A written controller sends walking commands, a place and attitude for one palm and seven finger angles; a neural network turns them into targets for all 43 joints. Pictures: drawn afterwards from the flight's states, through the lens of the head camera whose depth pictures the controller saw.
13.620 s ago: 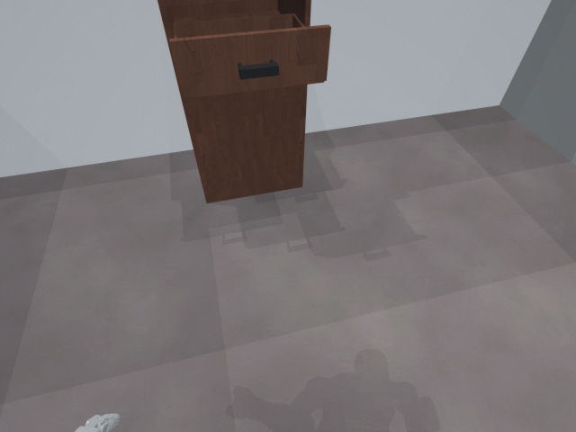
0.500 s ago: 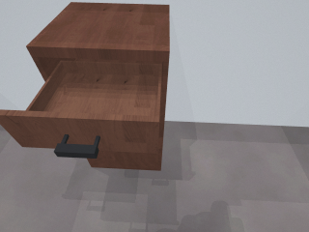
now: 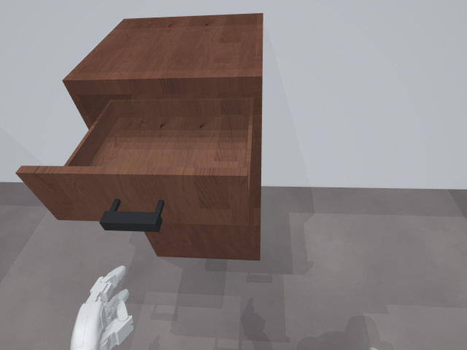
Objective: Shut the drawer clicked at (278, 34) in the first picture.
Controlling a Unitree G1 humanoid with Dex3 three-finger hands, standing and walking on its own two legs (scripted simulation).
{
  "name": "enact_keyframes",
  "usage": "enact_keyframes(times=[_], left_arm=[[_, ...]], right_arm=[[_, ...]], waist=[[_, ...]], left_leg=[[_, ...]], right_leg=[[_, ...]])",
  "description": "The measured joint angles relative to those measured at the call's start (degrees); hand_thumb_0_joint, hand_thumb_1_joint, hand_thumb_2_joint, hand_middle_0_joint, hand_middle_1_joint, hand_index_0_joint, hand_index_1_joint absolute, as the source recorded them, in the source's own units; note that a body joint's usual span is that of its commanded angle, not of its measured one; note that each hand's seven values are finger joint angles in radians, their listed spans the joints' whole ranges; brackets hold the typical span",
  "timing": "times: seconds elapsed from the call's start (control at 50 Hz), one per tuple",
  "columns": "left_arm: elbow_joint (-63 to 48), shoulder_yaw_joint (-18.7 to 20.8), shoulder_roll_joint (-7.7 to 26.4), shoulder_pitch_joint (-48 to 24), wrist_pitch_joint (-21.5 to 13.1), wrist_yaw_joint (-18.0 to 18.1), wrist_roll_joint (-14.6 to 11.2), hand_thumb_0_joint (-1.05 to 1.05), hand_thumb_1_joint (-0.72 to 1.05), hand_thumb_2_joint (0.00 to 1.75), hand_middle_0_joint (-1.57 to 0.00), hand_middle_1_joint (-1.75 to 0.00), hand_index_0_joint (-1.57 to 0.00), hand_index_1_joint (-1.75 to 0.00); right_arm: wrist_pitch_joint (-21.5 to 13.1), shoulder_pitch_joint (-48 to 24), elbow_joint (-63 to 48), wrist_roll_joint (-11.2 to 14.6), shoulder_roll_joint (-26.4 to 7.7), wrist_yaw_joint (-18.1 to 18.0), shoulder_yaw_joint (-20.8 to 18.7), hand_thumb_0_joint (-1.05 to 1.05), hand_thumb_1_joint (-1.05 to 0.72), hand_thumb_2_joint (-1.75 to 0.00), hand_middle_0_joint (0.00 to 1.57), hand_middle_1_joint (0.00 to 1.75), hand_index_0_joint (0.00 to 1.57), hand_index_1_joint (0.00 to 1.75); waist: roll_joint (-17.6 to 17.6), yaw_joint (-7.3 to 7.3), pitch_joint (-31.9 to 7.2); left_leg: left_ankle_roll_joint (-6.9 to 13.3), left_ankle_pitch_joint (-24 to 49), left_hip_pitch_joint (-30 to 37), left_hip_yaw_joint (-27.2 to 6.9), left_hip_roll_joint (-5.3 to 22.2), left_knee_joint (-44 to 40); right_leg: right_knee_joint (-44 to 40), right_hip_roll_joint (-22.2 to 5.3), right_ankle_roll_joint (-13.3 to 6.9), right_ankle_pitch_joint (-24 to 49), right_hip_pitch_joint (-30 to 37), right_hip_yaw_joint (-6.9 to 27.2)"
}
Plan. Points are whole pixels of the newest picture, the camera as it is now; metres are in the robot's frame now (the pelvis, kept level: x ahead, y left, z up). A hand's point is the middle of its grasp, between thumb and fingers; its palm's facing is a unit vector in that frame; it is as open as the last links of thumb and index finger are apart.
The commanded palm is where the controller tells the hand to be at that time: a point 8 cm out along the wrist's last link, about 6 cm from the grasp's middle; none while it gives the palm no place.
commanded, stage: raise the hand and make a fist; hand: left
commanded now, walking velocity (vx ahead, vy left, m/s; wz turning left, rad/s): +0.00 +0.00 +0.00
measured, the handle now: (135, 212) +0.37 +0.22 +0.03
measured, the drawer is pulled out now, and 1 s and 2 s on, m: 0.28 0.28 0.28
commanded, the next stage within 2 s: bring the fist close to the handle in 1.72 s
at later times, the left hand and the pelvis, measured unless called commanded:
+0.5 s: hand (137, 319) +0.17 +0.15 +0.04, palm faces -0.11 -0.99 -0.07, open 4.6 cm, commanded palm +0.14 +0.23 +0.03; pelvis -0.04 +0.01 -0.06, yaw +1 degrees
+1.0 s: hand (115, 292) +0.19 +0.18 +0.07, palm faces -0.03 -1.00 -0.08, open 3.1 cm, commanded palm +0.16 +0.24 +0.09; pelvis +0.00 +0.03 -0.03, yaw +0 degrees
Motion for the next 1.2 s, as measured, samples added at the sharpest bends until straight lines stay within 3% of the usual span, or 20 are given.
enact_keyframes(times=[0.06, 0.12, 0.16, 0.2, 0.24, 0.3, 0.36, 0.42, 0.48, 0.54, 0.58, 0.62, 0.66, 0.72, 0.76, 0.82, 0.88, 0.94, 1.06, 1.2], left_arm=[[-3.14, 1.74, -0.86, -4.60, -9.75, -4.99, -1.54, 0.02, 0.94, 0.90, -0.29, -0.39, -0.28, -0.40], [-4.30, 1.95, -2.58, -4.79, -18.82, -14.14, -3.75, 0.01, 0.93, 0.90, -0.33, -0.45, -0.33, -0.45], [-4.66, 1.26, -3.34, -2.50, -21.37, -19.61, -3.60, 0.01, 0.92, 0.90, -0.37, -0.49, -0.37, -0.49], [-5.57, 0.59, -3.17, 0.81, -20.10, -21.96, -2.75, 0.01, 0.92, 0.90, -0.41, -0.53, -0.41, -0.53], [-7.03, 0.45, -2.43, 4.22, -17.50, -21.18, -2.30, 0.01, 0.91, 0.90, -0.45, -0.57, -0.45, -0.57], [-10.69, 1.67, -1.20, 8.22, -16.02, -16.81, -2.02, 0.02, 0.90, 0.90, -0.52, -0.63, -0.51, -0.64], [-15.79, 3.39, 0.31, 8.68, -18.91, -13.70, -2.29, 0.02, 0.90, 0.90, -0.58, -0.70, -0.57, -0.70], [-19.28, 3.15, 0.90, 4.18, -21.78, -14.88, -3.48, 0.02, 0.90, 0.90, -0.63, -0.76, -0.63, -0.77], [-19.97, 0.68, 1.16, -1.91, -18.80, -18.79, -4.01, 0.02, 0.90, 0.90, -0.69, -0.83, -0.68, -0.83], [-18.04, -1.13, 2.03, -5.29, -10.08, -21.36, -3.40, 0.02, 0.90, 0.90, -0.75, -0.89, -0.75, -0.90], [-17.88, -1.03, 2.27, -4.72, -3.91, -20.31, -3.58, 0.01, 0.90, 0.90, -0.79, -0.94, -0.79, -0.94], [-19.15, 0.27, 1.88, -2.40, -0.39, -17.13, -4.26, 0.02, 0.90, 0.90, -0.83, -0.98, -0.83, -0.98], [-21.51, 2.25, 1.21, 0.53, 0.06, -13.27, -4.74, 0.02, 0.90, 0.90, -0.87, -1.02, -0.87, -1.02], [-25.33, 5.12, 1.21, 4.27, -3.41, -9.46, -4.09, 0.02, 0.90, 0.90, -0.93, -1.09, -0.93, -1.09], [-27.03, 6.14, 1.85, 5.65, -6.34, -9.21, -3.52, 0.02, 0.90, 0.90, -0.97, -1.13, -0.96, -1.13], [-28.23, 5.13, 2.15, 6.15, -8.36, -11.78, -3.80, 0.02, 0.90, 0.90, -1.03, -1.20, -1.02, -1.20], [-28.15, 2.57, 2.14, 5.29, -6.73, -15.14, -4.15, 0.02, 0.90, 0.90, -1.09, -1.26, -1.09, -1.26], [-28.14, 1.60, 2.85, 4.18, -3.95, -15.93, -3.76, 0.02, 0.90, 0.90, -1.15, -1.33, -1.15, -1.33], [-31.65, 4.95, 3.03, 3.54, -0.84, -13.39, -4.59, 0.02, 0.90, 0.90, -1.27, -1.46, -1.27, -1.46], [-34.25, 5.40, 2.88, 3.73, 4.58, -16.57, -5.29, 0.02, 0.90, 0.90, -1.36, -1.56, -1.36, -1.56]], right_arm=[[-1.99, -3.54, -5.46, -0.93, -0.96, 1.13, -0.97, 0.02, -0.90, -0.90, 0.20, 0.30, 0.21, 0.30], [-2.63, -6.67, -10.66, -1.12, -0.88, 3.39, -1.92, 0.01, -0.90, -0.90, 0.20, 0.30, 0.20, 0.30], [-2.28, -7.75, -14.19, -0.99, -1.08, 4.42, -2.38, 0.01, -0.90, -0.90, 0.20, 0.30, 0.20, 0.30], [-1.17, -8.27, -17.35, -0.82, -1.37, 4.53, -2.75, 0.01, -0.90, -0.90, 0.20, 0.30, 0.20, 0.30], [0.09, -8.52, -19.89, -0.60, -1.55, 4.13, -3.05, 0.01, -0.90, -0.90, 0.20, 0.30, 0.20, 0.30], [0.76, -8.23, -21.93, -0.73, -1.21, 3.33, -2.99, 0.01, -0.90, -0.90, 0.20, 0.30, 0.20, 0.30], [0.31, -7.51, -21.73, -1.14, -0.47, 2.77, -1.60, 0.01, -0.90, -0.90, 0.20, 0.30, 0.20, 0.30], [-0.65, -7.26, -20.01, -1.02, 0.33, 2.57, 0.81, 0.01, -0.90, -0.90, 0.20, 0.30, 0.20, 0.30], [-0.52, -6.42, -18.64, -0.35, 1.64, 2.21, 3.20, 0.01, -0.90, -0.90, 0.20, 0.30, 0.21, 0.30], [1.02, -4.40, -18.08, 0.45, 3.07, 1.79, 4.71, 0.02, -0.90, -0.90, 0.21, 0.30, 0.21, 0.30], [2.19, -2.62, -18.25, 0.67, 3.60, 1.40, 4.89, 0.02, -0.90, -0.90, 0.21, 0.30, 0.21, 0.30], [2.80, -0.96, -18.21, 0.68, 3.77, 1.09, 4.39, 0.02, -0.90, -0.90, 0.21, 0.30, 0.21, 0.30], [2.77, 0.60, -18.00, 0.57, 3.55, 1.07, 3.41, 0.02, -0.90, -0.90, 0.21, 0.30, 0.21, 0.30], [1.90, 2.12, -17.21, 0.05, 2.43, 1.56, 1.95, 0.02, -0.90, -0.90, 0.21, 0.30, 0.21, 0.30], [1.10, 2.27, -16.67, -0.18, 1.10, 2.03, 1.34, 0.02, -0.90, -0.90, 0.21, 0.30, 0.21, 0.30], [-0.34, 1.25, -16.23, -0.01, -1.02, 2.25, 0.90, 0.02, -0.90, -0.90, 0.20, 0.30, 0.21, 0.30], [-1.62, -0.39, -16.30, 0.44, -1.93, 1.62, 0.76, 0.02, -0.90, -0.90, 0.20, 0.30, 0.21, 0.30], [-2.25, -2.07, -16.75, 0.58, -1.30, 1.07, 0.91, 0.02, -0.90, -0.90, 0.20, 0.30, 0.21, 0.30], [-2.51, -3.43, -18.26, 0.56, 0.98, 1.63, 2.00, 0.02, -0.90, -0.90, 0.20, 0.30, 0.21, 0.30], [-1.80, -4.16, -18.34, 0.83, 1.17, 2.07, 3.80, 0.02, -0.90, -0.90, 0.20, 0.30, 0.21, 0.30]], waist=[[-0.51, -0.63, -3.02], [-2.83, -0.31, -4.73], [-4.36, 0.14, -5.25], [-5.56, 0.90, -5.38], [-5.98, 1.71, -4.93], [-5.41, 2.91, -4.36], [-4.16, 3.72, -4.41], [-2.25, 3.62, -3.86], [-0.83, 2.75, -3.33], [-0.68, 1.36, -3.32], [-0.93, 0.30, -3.38], [-1.35, -0.39, -3.44], [-1.85, -0.50, -3.50], [-2.48, 0.01, -3.62], [-2.40, 0.36, -3.43], [-1.57, 0.72, -2.75], [-1.05, 1.04, -2.55], [-1.32, 1.21, -2.91], [-1.67, 1.95, -4.34], [-0.57, 3.48, -4.26]], left_leg=[[0.06, -1.67, -7.20, 0.36, -0.36, 5.83], [-0.29, -3.95, -13.60, 1.38, -0.02, 12.00], [-0.37, -5.44, -16.91, 1.63, 0.11, 15.79], [-0.34, -6.71, -19.35, 1.55, 0.14, 18.96], [-0.29, -7.75, -20.89, 1.00, 0.18, 21.53], [-0.16, -8.88, -22.68, -0.40, 0.35, 24.55], [-0.12, -9.62, -24.75, -2.04, 0.46, 27.19], [-0.04, -9.91, -26.28, -3.35, 0.41, 29.15], [0.19, -9.46, -26.39, -3.35, 0.44, 28.97], [0.54, -8.36, -24.53, -1.85, 0.50, 26.11], [0.84, -7.66, -22.39, -0.57, 0.48, 23.52], [1.07, -7.23, -20.16, 0.55, 0.56, 21.21], [1.16, -7.09, -18.40, 1.19, 0.64, 19.63], [1.22, -7.30, -17.24, 1.19, 0.59, 18.87], [1.30, -7.64, -17.26, 0.64, 0.44, 19.27], [1.55, -8.06, -17.34, -0.26, 0.14, 19.96], [1.79, -8.04, -16.83, -0.53, -0.10, 19.56], [1.88, -7.76, -15.33, -0.22, -0.23, 18.09], [1.68, -7.52, -11.17, 0.08, -0.28, 15.03], [1.64, -6.92, -7.38, -0.40, -0.43, 12.37]], right_leg=[[6.93, -0.62, 0.10, -2.21, -7.79, 0.31], [13.80, -0.52, -0.24, -4.43, -14.87, 1.33], [17.69, -0.52, -0.23, -5.90, -18.30, 1.59], [20.77, -0.57, -0.35, -7.24, -20.61, 1.51], [22.79, -0.57, -0.53, -8.22, -21.68, 0.97], [24.36, -0.40, -0.55, -9.01, -22.32, -0.41], [25.44, -0.22, -0.57, -9.43, -23.13, -2.02], [26.13, -0.17, -0.47, -9.47, -23.63, -3.29], [25.53, -0.13, -0.19, -8.75, -23.58, -3.28], [23.34, -0.15, 0.36, -7.50, -22.59, -1.78], [21.42, -0.20, 0.63, -6.69, -21.21, -0.52], [19.59, -0.13, 0.85, -6.08, -19.61, 0.59], [18.17, -0.02, 0.97, -5.75, -18.16, 1.23], [17.17, -0.04, 1.06, -5.83, -16.85, 1.24], [17.05, -0.16, 1.15, -6.13, -16.39, 0.68], [16.82, -0.40, 1.41, -6.43, -15.66, -0.21], [15.99, -0.58, 1.68, -6.30, -14.83, -0.49], [14.72, -0.69, 1.78, -6.00, -13.54, -0.17], [11.85, -0.66, 1.68, -5.71, -9.59, 0.15], [8.70, -0.67, 1.70, -5.00, -5.41, -0.34]])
